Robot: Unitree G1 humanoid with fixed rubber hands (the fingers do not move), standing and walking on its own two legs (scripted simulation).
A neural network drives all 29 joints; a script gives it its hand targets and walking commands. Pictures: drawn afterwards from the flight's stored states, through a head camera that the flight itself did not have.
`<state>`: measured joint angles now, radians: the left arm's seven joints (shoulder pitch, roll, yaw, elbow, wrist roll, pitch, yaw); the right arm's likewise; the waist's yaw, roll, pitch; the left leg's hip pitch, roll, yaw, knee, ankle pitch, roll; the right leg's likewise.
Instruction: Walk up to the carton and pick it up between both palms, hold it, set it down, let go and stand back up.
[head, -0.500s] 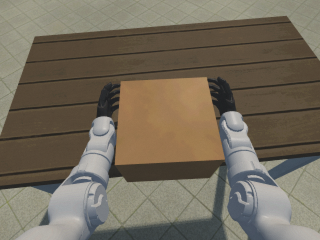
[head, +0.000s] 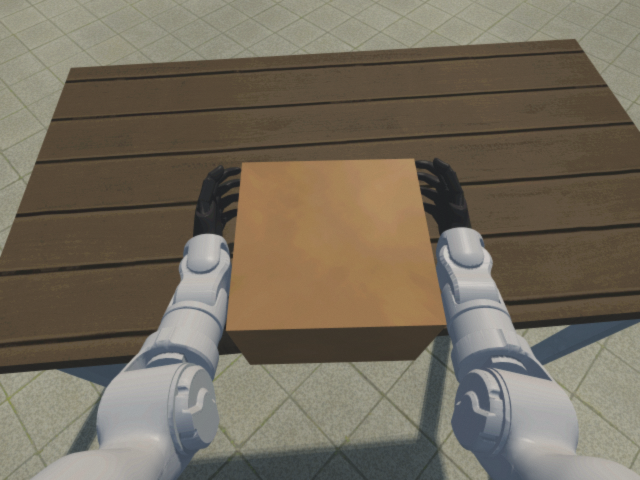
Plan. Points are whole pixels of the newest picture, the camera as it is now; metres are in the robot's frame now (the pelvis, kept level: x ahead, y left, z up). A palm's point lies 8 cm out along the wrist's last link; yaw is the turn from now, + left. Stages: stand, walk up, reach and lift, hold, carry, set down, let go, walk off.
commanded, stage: reach and lift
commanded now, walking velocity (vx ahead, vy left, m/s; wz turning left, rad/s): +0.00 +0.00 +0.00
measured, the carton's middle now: (330, 263) +0.39 -0.01 +0.01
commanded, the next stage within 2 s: none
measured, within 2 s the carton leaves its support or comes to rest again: leaves its support in 0.36 s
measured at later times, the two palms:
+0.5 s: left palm (206, 241) +0.40 +0.14 +0.05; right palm (460, 230) +0.40 -0.17 +0.05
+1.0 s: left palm (166, 221) +0.38 +0.15 +0.13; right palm (477, 195) +0.38 -0.16 +0.15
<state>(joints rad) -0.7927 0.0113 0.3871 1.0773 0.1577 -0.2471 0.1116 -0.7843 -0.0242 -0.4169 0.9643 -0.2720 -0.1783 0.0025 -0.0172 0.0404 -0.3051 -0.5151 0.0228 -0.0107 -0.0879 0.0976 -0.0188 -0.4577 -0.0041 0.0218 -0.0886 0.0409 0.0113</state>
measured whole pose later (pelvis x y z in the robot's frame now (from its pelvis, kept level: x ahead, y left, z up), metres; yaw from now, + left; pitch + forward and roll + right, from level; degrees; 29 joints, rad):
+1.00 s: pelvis -0.04 +0.00 +0.01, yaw +2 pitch +13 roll +0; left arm -0.77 0.03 0.32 0.77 0.14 0.29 0.08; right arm -0.86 -0.04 -0.30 0.85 -0.10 0.27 -0.06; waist -0.04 0.02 -0.23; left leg -0.34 0.02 -0.05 0.09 0.02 -0.03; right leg -0.26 0.00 -0.01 0.08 -0.04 0.00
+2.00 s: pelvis -0.05 +0.01 +0.01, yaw -1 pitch +2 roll +0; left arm -0.53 -0.05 0.24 -0.04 0.20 0.83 0.02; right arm -0.58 -0.08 -0.06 0.20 0.12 0.63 -0.15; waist -0.04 0.00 -0.08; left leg -0.08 0.01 0.00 0.01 0.04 0.00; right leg -0.07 -0.02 0.04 0.09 -0.05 0.03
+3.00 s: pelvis -0.03 +0.00 +0.01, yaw -1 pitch -3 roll +0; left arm -0.41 -0.07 0.24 -0.21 0.23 0.91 -0.02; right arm -0.52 -0.10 0.02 0.16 0.19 0.61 -0.19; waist -0.06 -0.01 0.01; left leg 0.09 0.02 0.01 -0.09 0.06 -0.01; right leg 0.10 -0.01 0.03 -0.01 -0.03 0.02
